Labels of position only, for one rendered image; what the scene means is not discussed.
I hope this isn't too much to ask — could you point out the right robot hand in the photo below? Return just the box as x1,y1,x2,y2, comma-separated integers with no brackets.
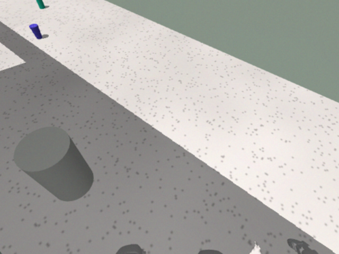
287,239,319,254

